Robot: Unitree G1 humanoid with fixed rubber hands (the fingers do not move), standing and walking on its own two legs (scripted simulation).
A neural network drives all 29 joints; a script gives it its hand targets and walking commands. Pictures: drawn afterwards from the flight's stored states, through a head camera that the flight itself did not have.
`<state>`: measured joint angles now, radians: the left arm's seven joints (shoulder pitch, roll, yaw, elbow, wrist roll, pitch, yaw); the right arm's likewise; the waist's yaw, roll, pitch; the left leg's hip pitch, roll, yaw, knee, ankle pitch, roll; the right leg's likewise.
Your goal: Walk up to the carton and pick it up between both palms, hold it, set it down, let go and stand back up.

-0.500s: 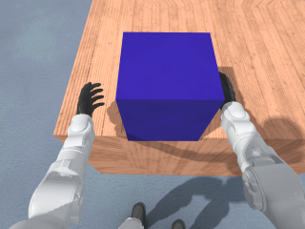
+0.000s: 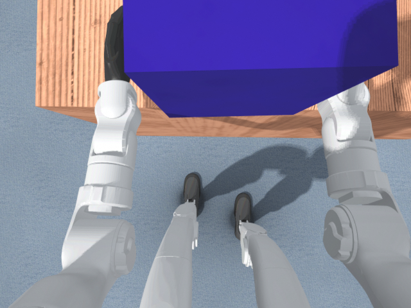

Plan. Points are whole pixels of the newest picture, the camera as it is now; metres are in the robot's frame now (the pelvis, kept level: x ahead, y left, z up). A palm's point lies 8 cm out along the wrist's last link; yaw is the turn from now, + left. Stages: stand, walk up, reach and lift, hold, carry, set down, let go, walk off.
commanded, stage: reach and lift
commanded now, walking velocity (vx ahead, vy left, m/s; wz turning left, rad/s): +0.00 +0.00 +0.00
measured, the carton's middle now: (238, 23) +0.50 +0.03 +0.02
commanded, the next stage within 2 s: none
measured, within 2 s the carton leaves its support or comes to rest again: leaves its support in 1.78 s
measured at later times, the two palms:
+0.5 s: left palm (128, 86) +0.43 +0.19 -0.06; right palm (325, 78) +0.46 -0.12 -0.05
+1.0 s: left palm (120, 92) +0.42 +0.20 -0.05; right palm (322, 88) +0.44 -0.11 -0.04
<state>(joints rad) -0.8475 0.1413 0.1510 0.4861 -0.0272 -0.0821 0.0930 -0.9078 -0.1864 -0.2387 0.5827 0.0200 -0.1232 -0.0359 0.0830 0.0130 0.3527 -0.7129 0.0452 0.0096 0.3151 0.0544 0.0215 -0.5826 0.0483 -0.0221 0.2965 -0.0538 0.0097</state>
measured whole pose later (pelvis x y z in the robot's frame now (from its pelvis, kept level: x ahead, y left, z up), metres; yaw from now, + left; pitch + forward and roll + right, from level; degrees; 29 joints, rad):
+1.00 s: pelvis +0.02 +0.01 -0.03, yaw +1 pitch +34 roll -5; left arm -0.71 0.07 0.14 1.12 -0.05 -0.41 0.13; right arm -0.72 0.00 -0.39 1.07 -0.24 -0.30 -0.09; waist 0.03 0.00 -0.35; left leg -1.11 0.01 -0.05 0.60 -0.08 0.03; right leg -0.97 0.02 -0.06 0.58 -0.21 0.01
